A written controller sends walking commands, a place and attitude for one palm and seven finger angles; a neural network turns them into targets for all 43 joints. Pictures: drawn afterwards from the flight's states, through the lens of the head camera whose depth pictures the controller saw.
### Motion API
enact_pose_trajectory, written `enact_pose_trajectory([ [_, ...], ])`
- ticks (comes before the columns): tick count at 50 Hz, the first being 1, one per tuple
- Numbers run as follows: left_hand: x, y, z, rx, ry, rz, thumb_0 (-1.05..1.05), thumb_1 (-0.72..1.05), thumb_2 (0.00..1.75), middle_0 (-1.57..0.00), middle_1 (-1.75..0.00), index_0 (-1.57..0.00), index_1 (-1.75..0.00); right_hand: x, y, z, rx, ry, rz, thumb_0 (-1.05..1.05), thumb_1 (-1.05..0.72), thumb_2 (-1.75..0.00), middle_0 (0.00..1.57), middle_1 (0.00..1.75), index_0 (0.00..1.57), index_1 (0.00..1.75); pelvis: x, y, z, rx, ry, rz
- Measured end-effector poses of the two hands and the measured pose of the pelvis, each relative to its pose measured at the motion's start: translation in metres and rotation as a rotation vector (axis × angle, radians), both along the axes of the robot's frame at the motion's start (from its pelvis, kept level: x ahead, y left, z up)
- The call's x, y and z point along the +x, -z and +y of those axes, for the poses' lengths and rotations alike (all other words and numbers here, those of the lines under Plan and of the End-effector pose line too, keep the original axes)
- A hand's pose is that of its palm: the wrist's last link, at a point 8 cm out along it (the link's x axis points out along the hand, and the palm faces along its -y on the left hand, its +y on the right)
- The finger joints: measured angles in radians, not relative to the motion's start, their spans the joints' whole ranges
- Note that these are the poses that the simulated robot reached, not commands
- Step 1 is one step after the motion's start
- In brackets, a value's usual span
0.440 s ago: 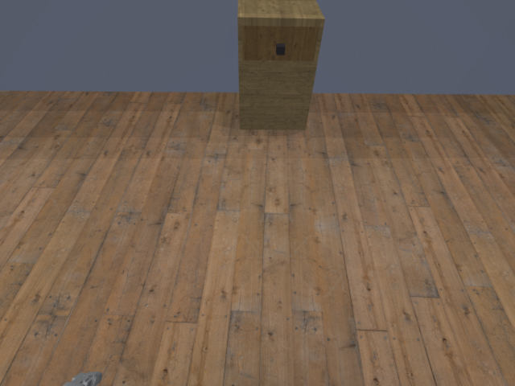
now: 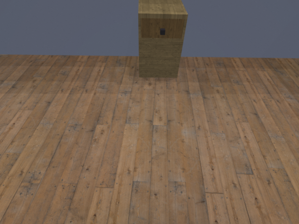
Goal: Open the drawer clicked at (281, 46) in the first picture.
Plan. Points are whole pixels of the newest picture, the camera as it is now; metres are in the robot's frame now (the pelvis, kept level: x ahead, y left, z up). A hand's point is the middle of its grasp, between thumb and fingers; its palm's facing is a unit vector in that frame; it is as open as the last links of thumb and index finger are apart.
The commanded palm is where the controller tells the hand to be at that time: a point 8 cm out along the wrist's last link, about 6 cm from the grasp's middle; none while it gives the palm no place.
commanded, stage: stand and wait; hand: left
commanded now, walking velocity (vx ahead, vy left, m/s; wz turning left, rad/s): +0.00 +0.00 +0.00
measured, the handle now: (162, 30) +1.71 -0.02 -0.22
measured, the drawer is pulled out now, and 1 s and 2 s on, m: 0.00 0.00 0.00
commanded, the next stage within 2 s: look at it before walking up in 0.48 s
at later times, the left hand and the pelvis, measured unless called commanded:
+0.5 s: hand out of the picture +0.07 +0.24 -0.15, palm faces -0.04 -0.94 -0.33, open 7.4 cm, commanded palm none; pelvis -0.01 -0.01 +0.00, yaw +0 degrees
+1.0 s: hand out of the picture +0.07 +0.23 -0.15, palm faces -0.04 -0.94 -0.33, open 7.4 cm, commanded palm none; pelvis -0.01 -0.01 +0.00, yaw +0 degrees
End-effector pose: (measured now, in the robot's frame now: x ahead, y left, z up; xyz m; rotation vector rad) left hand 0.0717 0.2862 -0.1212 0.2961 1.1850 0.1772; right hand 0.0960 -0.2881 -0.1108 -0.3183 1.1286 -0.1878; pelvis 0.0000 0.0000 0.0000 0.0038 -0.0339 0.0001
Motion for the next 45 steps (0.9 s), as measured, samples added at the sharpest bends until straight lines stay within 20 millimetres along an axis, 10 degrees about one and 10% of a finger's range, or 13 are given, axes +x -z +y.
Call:
enact_pose_trajectory([
  [16,-0.017,-0.003,-0.001,0.018,-0.001,0.040,0.01,0.90,0.90,-0.20,-0.30,-0.20,-0.30,-0.044,0.006,-0.014,-0.001,0.039,0.101,0.01,-0.90,-0.90,0.20,0.30,0.21,0.30,-0.010,-0.002,-0.007,0.000,0.001,-0.002],
  [45,-0.009,-0.004,-0.009,0.010,0.012,0.028,0.01,0.90,0.90,-0.20,-0.30,-0.20,-0.30,-0.034,0.005,-0.015,0.007,0.037,0.076,0.01,-0.90,-0.90,0.20,0.30,0.21,0.30,-0.009,-0.004,-0.011,0.000,0.009,0.003],
])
